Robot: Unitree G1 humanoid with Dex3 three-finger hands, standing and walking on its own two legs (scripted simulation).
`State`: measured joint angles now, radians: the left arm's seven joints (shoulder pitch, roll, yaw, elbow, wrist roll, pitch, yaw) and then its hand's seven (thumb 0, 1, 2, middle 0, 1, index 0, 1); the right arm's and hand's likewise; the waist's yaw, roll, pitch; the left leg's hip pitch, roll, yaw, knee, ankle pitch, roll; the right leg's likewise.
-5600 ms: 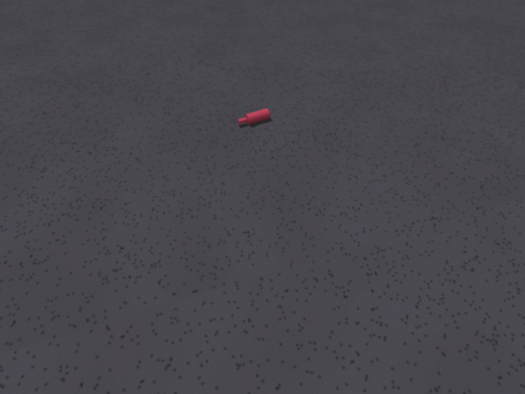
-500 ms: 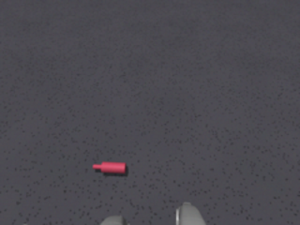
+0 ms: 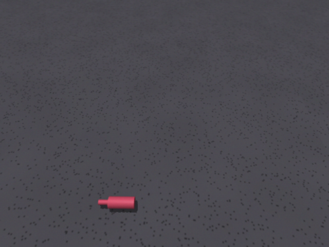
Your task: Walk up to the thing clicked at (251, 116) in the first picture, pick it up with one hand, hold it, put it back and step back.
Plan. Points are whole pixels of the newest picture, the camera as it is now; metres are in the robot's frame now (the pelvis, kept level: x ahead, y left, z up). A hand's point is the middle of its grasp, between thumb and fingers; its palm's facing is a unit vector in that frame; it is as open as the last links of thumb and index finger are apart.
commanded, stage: walk up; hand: left
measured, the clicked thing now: (116, 202) +0.46 +0.25 -0.73
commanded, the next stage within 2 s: none
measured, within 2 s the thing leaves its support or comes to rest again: neither
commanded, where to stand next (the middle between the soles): +0.08 +0.01 m, yaw -2 degrees
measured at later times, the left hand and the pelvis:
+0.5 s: hand out of the picture +0.12 +0.24 -0.14, palm faces -0.05 -0.94 -0.34, open 7.4 cm; pelvis +0.01 +0.00 +0.02, yaw -2 degrees
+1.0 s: hand out of the picture +0.12 +0.24 -0.14, palm faces -0.07 -0.94 -0.34, open 7.4 cm; pelvis +0.01 +0.00 +0.02, yaw -3 degrees
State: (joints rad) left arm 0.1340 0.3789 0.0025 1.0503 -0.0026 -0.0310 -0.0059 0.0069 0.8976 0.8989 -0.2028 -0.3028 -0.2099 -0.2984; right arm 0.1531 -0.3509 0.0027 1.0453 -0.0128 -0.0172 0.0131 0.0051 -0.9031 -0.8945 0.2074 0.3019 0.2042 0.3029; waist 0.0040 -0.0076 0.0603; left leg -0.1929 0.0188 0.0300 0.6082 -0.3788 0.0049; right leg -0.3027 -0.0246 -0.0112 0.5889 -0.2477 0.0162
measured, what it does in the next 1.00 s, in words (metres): stands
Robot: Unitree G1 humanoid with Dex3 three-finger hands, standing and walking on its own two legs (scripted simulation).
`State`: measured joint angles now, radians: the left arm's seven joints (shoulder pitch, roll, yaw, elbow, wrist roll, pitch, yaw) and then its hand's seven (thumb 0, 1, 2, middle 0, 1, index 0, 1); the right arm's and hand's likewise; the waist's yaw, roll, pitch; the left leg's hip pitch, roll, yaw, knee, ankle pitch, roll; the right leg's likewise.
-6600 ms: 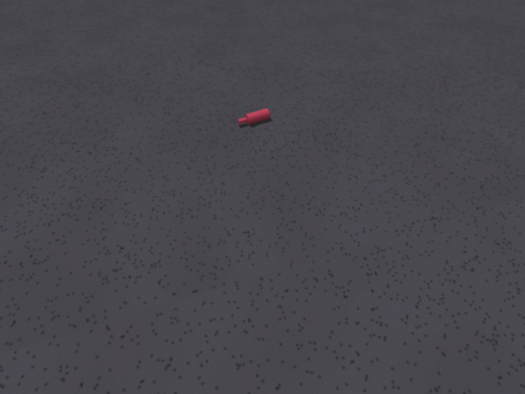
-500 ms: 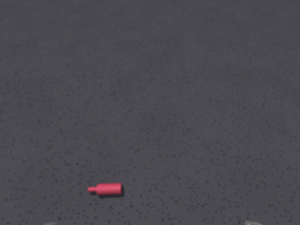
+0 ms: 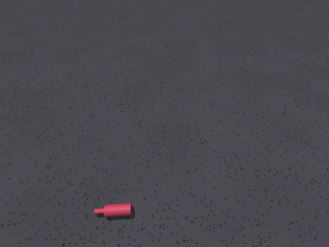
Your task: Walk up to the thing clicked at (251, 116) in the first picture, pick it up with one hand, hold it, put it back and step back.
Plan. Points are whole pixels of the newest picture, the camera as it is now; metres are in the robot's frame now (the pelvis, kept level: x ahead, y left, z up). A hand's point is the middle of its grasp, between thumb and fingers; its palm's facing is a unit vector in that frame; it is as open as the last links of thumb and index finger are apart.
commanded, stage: walk up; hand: left
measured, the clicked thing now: (113, 210) +0.43 +0.28 -0.75
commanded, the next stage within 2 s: none
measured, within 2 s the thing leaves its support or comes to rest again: neither
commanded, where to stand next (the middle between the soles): +0.06 +0.01 m, yaw +2 degrees
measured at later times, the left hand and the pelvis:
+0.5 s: hand out of the picture +0.11 +0.27 -0.15, palm faces -0.06 -0.90 -0.43, open 7.4 cm; pelvis +0.07 +0.00 -0.01, yaw -2 degrees
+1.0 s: hand out of the picture +0.09 +0.26 -0.19, palm faces -0.06 -0.91 -0.40, open 7.4 cm; pelvis -0.01 -0.01 -0.05, yaw -3 degrees
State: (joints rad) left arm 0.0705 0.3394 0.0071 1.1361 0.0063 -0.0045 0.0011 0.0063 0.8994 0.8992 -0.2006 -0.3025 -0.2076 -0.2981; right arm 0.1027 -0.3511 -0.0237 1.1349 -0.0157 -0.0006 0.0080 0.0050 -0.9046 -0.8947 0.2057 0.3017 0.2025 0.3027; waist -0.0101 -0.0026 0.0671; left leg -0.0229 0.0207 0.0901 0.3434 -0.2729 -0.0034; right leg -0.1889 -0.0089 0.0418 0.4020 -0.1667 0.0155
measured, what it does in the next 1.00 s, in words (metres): steps on the spot: left foot, then right foot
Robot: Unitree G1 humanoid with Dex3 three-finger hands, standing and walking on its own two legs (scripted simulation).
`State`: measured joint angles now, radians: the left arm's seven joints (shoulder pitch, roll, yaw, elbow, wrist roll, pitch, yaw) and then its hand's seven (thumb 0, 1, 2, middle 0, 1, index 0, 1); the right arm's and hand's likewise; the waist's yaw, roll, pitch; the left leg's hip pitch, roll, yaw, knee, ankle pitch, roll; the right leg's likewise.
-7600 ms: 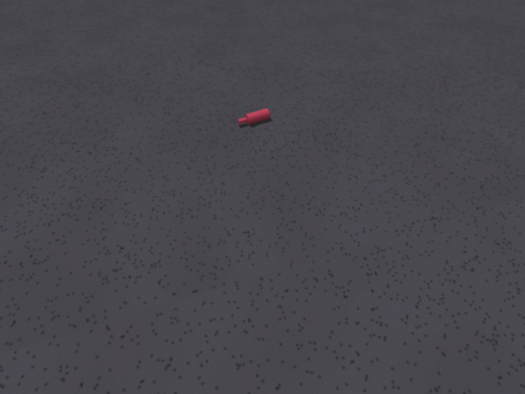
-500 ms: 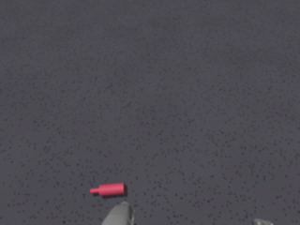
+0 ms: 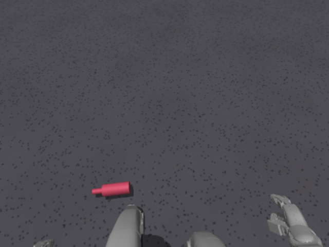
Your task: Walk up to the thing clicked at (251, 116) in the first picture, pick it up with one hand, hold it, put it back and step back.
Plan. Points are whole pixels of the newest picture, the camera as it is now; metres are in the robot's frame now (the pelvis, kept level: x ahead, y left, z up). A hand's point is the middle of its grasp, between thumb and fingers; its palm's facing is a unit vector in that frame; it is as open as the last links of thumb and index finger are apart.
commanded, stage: walk up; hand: left
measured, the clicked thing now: (111, 189) +0.42 +0.31 -0.70
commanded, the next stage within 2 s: none
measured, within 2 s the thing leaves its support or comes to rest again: neither
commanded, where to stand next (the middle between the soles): +0.07 +0.03 m, yaw +5 degrees
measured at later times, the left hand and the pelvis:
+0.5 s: hand out of the picture -0.02 +0.31 -0.11, palm faces +0.08 -0.92 -0.37, open 7.4 cm; pelvis -0.02 +0.03 +0.03, yaw +6 degrees
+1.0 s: hand out of the picture +0.09 +0.27 -0.11, palm faces +0.06 -0.89 -0.45, open 7.4 cm; pelvis -0.01 +0.00 +0.01, yaw +6 degrees
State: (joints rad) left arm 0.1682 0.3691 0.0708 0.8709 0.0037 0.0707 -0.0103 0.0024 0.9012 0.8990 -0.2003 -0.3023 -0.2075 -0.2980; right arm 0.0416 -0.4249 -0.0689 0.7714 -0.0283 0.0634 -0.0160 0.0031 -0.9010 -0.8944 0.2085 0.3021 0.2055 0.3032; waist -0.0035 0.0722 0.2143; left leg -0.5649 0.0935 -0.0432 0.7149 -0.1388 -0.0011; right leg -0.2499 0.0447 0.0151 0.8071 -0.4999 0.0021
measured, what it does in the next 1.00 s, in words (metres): steps on the spot: left foot, then right foot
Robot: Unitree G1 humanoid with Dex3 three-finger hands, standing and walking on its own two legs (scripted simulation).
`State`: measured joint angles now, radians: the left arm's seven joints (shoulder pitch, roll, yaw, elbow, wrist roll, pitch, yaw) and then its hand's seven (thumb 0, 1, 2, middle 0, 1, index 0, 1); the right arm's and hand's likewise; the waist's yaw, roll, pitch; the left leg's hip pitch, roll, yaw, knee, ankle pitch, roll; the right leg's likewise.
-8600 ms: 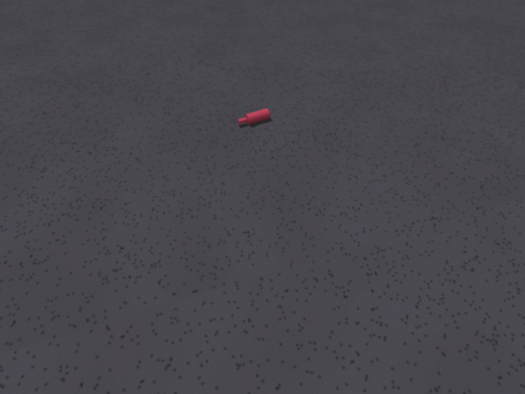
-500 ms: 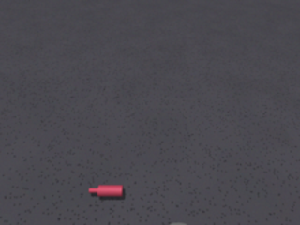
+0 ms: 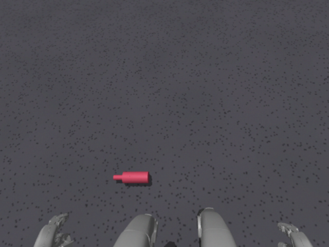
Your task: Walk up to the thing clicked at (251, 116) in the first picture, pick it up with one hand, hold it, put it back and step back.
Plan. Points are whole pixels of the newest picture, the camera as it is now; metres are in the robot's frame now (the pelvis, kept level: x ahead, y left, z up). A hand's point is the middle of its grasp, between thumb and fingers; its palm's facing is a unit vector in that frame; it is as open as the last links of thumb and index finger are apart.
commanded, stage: walk up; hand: left
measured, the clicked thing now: (131, 177) +0.45 +0.26 -0.71
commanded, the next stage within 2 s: none
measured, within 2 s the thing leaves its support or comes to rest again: neither
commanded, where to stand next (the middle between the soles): +0.08 +0.02 m, yaw -1 degrees
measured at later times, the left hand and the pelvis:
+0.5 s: hand out of the picture -0.01 +0.28 -0.15, palm faces -0.09 -0.93 -0.37, open 7.4 cm; pelvis -0.06 +0.01 +0.01, yaw -2 degrees
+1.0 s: hand out of the picture +0.07 +0.26 -0.12, palm faces -0.08 -0.94 -0.34, open 7.4 cm; pelvis -0.05 +0.02 +0.03, yaw -4 degrees
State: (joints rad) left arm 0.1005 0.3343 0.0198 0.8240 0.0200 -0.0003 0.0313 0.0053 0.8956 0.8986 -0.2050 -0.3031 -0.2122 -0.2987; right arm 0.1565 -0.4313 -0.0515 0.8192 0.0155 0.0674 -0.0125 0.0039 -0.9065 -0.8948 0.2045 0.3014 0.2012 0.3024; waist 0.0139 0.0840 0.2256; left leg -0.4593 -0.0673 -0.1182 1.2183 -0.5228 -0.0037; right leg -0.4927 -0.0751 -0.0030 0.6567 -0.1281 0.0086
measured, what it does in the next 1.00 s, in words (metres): steps on the spot: left foot, then right foot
